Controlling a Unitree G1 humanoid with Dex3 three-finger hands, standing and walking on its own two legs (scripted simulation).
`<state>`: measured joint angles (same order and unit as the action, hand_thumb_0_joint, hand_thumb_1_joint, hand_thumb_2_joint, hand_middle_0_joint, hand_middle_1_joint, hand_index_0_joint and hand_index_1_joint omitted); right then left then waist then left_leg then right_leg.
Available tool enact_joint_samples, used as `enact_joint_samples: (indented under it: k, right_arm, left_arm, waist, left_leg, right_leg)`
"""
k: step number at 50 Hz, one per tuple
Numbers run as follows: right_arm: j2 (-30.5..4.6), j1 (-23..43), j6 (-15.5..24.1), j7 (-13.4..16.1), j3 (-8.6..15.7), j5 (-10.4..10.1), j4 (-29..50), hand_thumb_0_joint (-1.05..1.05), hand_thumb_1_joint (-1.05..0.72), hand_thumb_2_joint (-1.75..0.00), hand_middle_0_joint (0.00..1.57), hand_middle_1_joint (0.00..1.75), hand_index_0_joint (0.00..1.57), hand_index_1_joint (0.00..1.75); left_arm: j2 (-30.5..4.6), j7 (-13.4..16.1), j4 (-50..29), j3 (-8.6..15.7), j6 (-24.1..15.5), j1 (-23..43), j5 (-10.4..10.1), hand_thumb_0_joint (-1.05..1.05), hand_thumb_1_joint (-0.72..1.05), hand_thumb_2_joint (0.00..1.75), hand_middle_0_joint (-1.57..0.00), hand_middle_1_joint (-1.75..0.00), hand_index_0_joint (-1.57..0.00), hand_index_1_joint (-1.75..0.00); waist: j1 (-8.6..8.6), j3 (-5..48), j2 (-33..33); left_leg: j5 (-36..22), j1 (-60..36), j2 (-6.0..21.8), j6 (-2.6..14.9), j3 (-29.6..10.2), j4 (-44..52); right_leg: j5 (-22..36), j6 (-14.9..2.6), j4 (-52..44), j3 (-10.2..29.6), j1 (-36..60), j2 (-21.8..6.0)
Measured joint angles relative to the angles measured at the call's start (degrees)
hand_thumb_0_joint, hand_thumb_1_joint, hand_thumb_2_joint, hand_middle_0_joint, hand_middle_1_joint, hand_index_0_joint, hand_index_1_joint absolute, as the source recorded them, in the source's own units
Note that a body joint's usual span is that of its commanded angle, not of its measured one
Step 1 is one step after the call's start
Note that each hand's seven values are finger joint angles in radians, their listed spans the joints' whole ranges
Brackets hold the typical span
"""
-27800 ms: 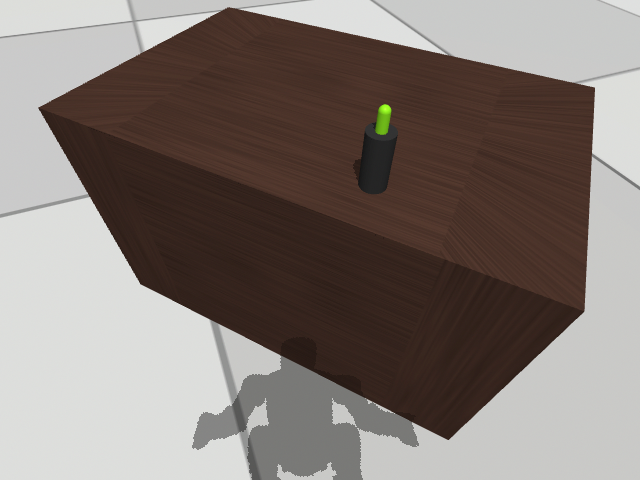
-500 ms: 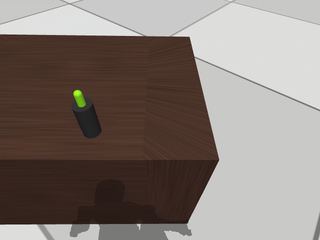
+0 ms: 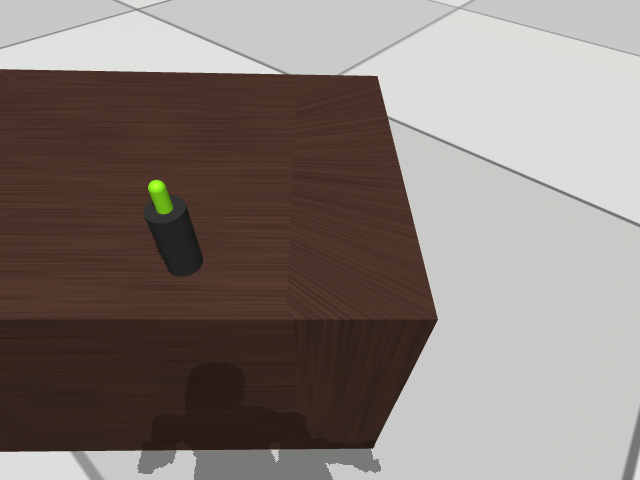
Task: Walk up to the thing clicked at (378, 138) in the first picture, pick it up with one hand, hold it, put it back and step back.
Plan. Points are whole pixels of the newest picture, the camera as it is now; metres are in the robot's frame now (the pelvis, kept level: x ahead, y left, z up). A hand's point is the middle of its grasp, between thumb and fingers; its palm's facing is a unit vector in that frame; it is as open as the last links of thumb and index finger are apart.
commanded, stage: stand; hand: left
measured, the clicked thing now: (171, 226) +0.45 +0.21 +0.05
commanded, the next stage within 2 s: step back in 0.50 s
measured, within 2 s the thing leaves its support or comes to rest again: neither
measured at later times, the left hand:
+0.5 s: hand out of the picture +0.07 +0.26 -0.16, palm faces -0.05 -0.94 -0.35, open 7.4 cm
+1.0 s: hand out of the picture +0.04 +0.24 -0.16, palm faces +0.00 -0.91 -0.41, open 7.4 cm
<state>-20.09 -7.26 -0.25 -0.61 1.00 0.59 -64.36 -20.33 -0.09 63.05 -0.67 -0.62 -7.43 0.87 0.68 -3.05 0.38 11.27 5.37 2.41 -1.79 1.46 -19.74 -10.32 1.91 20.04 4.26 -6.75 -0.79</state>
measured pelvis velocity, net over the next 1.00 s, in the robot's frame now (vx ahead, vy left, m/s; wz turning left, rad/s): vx -0.07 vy -0.02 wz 0.03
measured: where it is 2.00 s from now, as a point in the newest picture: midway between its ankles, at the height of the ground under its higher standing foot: outside the picture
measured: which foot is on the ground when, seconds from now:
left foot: down 0.00-0.74, up 0.76-1.00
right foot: down 0.00-1.00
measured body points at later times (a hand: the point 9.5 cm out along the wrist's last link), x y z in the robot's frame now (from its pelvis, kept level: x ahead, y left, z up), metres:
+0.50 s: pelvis +0.00 +0.00 +0.00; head +0.01 +0.00 +0.45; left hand +0.07 +0.30 -0.13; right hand +0.07 -0.30 -0.13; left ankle +0.00 +0.14 -0.75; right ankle +0.01 -0.14 -0.75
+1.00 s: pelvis -0.07 -0.02 -0.02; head +0.00 -0.03 +0.42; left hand +0.04 +0.29 -0.13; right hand +0.03 -0.34 -0.16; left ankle -0.13 +0.11 -0.70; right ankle +0.00 -0.14 -0.75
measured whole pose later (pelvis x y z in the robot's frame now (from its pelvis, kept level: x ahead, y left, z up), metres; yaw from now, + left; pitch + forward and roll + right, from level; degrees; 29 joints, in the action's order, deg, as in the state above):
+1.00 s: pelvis -0.07 -0.02 -0.02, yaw +2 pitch -1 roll +1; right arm -24.2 -7.1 -3.8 0.9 2.6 0.1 -53.2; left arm -20.1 1.0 48.2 2.5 1.8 -5.0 2.0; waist -1.0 -11.1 -1.6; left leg 30.5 20.5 -3.6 -0.6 -5.4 -56.2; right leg -11.7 -1.2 34.9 0.0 -22.5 -0.6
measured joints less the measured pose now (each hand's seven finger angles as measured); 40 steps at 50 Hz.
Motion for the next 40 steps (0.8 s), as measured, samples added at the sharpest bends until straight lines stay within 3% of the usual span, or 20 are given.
enact_joint_samples:
  k: [25,28,31,35,36,37,38,40]
  right_arm:
    - [0.0,0.2,0.1,-0.1,0.2,0.0,-0.1,0.00,-0.90,-0.90,0.20,0.30,0.20,0.30]
    - [-0.1,1.0,-0.6,-0.3,0.6,-0.6,1.1,0.00,-0.90,-0.90,0.20,0.30,0.20,0.30]
    - [-0.3,2.3,-1.4,-0.2,1.4,-0.9,3.1,0.00,-0.90,-0.90,0.20,0.30,0.20,0.30]
    - [-1.2,3.2,-2.7,0.0,2.3,-0.7,6.2,0.00,-0.90,-0.90,0.20,0.30,0.20,0.30]
    - [-1.5,3.3,-3.1,0.0,2.5,-0.6,6.9,0.00,-0.90,-0.90,0.20,0.30,0.20,0.30]
    - [-2.1,3.6,-3.6,0.0,2.7,-0.7,7.5,0.00,-0.90,-0.90,0.20,0.30,0.20,0.30]
    - [-2.7,4.1,-4.0,0.3,3.0,-0.8,8.1,0.00,-0.90,-0.90,0.20,0.30,0.20,0.30]
    - [-3.4,4.8,-4.5,1.0,3.2,-0.9,9.2,0.00,-0.90,-0.90,0.20,0.30,0.20,0.30]
  left_arm:
    - [-0.2,0.0,0.0,-0.1,0.1,-0.7,0.0,0.01,0.91,0.90,-0.20,-0.30,-0.20,-0.30]
    - [-0.7,0.0,-1.8,0.9,0.8,-0.2,-0.6,0.01,0.91,0.90,-0.20,-0.30,-0.20,-0.30]
    - [-2.0,0.4,-4.2,1.8,1.5,0.7,-0.8,0.01,0.91,0.90,-0.20,-0.30,-0.20,-0.30]
    - [-3.4,0.3,-6.6,2.9,2.4,0.3,-0.3,0.01,0.91,0.90,-0.20,-0.30,-0.20,-0.30]
    - [-3.6,0.2,-7.0,3.2,2.4,-0.1,-0.2,0.01,0.91,0.90,-0.20,-0.30,-0.20,-0.30]
    - [-3.4,0.1,-7.3,3.5,2.4,-0.5,0.0,0.01,0.91,0.90,-0.20,-0.30,-0.20,-0.30]
    - [-2.9,0.0,-7.6,3.7,2.4,-0.7,0.2,0.01,0.91,0.90,-0.20,-0.30,-0.20,-0.30]
    - [-2.0,-0.1,-8.5,3.5,2.4,-1.0,0.7,0.01,0.91,0.90,-0.20,-0.30,-0.20,-0.30]
  waist:
    - [-0.23,-0.3,-0.1]
    - [-0.36,-1.5,0.4]
    - [-0.39,-4.0,0.9]
    - [-0.69,-5.9,0.8]
    - [-0.86,-5.9,0.5]
    - [-0.85,-6.1,-0.4]
    - [-0.60,-6.6,-1.3]
    - [-1.16,-7.4,-1.7]
  left_leg:
    - [0.0,0.1,-0.2,0.23,0.3,0.1]
    - [0.8,2.3,-0.3,0.39,0.5,-2.5]
    - [1.7,4.9,-0.1,0.41,0.5,-6.0]
    - [4.4,8.6,0.9,-0.08,0.4,-12.6]
    - [5.4,9.7,1.3,-0.20,0.4,-14.8]
    - [6.5,11.0,1.9,0.34,0.0,-17.3]
    - [9.5,12.6,1.4,1.22,-1.9,-20.9]
    - [18.0,16.4,-3.1,2.37,-6.4,-31.7]
  right_leg:
    - [0.0,0.21,0.0,0.3,-0.2,-0.2]
    - [-1.1,0.02,3.4,0.6,-2.9,-0.2]
    - [-2.4,-1.38,9.2,0.3,-6.8,0.1]
    - [-5.6,-3.80,17.5,-0.9,-10.8,1.2]
    - [-7.1,-3.83,18.1,-1.2,-11.0,1.4]
    - [-7.8,-2.61,18.5,-1.7,-11.3,1.9]
    - [-7.8,-2.55,19.1,-2.2,-11.7,2.3]
    - [-6.9,-3.18,19.3,-1.7,-12.7,2.0]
